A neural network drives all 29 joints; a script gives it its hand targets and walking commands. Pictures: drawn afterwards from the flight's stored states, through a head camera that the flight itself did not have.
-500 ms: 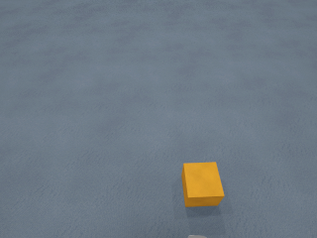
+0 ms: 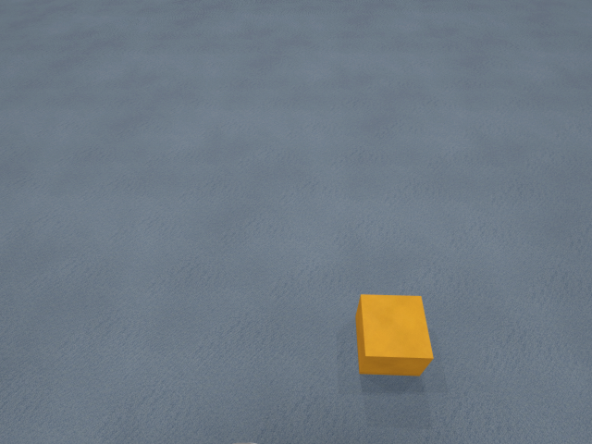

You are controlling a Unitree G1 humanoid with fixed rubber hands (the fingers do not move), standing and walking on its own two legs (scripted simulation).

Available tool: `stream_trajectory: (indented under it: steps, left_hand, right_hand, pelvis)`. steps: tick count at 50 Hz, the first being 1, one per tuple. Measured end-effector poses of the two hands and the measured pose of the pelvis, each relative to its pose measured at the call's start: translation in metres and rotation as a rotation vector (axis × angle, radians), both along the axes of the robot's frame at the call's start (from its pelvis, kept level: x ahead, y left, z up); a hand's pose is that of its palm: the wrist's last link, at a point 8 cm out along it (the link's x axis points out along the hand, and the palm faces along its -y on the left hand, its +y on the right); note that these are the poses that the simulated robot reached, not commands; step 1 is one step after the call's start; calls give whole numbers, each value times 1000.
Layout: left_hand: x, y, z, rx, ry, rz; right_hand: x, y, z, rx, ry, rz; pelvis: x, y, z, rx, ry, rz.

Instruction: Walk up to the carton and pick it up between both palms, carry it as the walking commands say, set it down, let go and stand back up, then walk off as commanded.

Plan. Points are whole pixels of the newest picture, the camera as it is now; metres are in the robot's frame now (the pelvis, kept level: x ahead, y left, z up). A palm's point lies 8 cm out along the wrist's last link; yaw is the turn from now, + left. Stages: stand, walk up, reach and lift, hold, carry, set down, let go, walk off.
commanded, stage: walk off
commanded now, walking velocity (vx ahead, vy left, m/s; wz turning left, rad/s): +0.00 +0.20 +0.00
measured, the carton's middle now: (390, 335) +0.54 -0.27 -0.69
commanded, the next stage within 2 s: stand in 1.72 s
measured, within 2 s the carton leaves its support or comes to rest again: neither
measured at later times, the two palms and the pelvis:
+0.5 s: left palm out of the picture +0.05 +0.33 -0.13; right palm out of the picture +0.01 -0.19 -0.13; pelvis -0.02 +0.07 -0.01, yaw -3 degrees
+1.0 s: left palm out of the picture -0.03 +0.33 -0.12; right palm out of the picture -0.02 -0.19 -0.13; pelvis -0.07 +0.07 +0.00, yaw -1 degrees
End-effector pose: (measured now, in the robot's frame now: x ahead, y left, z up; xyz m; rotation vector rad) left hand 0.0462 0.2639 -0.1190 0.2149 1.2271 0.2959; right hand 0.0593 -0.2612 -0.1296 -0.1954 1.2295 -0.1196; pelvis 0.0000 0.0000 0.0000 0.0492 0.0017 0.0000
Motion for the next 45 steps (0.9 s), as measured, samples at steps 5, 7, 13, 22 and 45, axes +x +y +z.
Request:
stream_trajectory:
  steps: [5, 7, 13, 22, 45]
  left_hand:
    - [-5, 38, -25, -28, -8, -6]
    - [-7, 50, -28, -35, 6, -11]
    - [-9, 77, -22, -24, 19, -20]
    - [3, 81, -16, -2, 34, -91]
    - [-63, 49, 12, 27, 7, 3]
  right_hand:
    - [-4, 21, 6, -73, -41, 3]
    - [-8, 34, 10, -77, -50, -13]
    - [-14, 57, 15, -91, -49, -25]
    - [-41, 67, 3, -80, -20, -96]
    - [-67, 65, -12, 54, 2, -14]
  pelvis:
    - [-7, 32, -13, -50, -26, 3]
    - [-10, 42, -13, -57, -39, -6]
    - [-13, 64, -7, -76, -25, -10]
    - [-19, 73, -9, -65, 22, -47]
    - [-62, 53, 3, 30, 18, -10]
